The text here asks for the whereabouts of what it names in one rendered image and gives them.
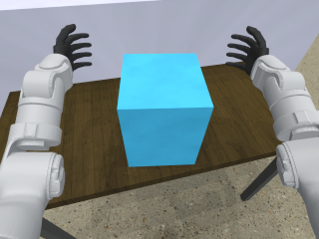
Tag robot left forearm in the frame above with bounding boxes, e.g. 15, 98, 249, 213
0, 53, 73, 177

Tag right robot upper arm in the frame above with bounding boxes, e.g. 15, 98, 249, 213
276, 136, 319, 239

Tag table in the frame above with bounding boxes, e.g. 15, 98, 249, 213
0, 61, 283, 239

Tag carton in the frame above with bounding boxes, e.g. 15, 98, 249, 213
117, 53, 214, 167

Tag right robot hand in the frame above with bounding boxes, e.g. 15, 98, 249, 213
225, 26, 269, 76

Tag robot right forearm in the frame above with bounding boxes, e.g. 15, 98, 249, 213
250, 55, 319, 142

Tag left robot hand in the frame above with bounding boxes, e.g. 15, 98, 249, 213
53, 24, 93, 72

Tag left robot upper arm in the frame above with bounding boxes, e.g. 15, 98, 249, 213
0, 151, 65, 239

